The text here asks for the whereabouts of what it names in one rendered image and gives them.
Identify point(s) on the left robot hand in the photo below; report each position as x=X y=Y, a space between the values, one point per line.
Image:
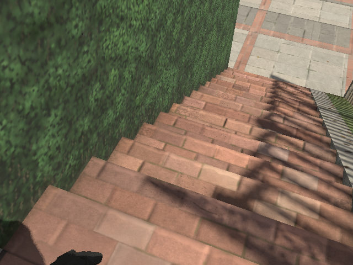
x=78 y=258

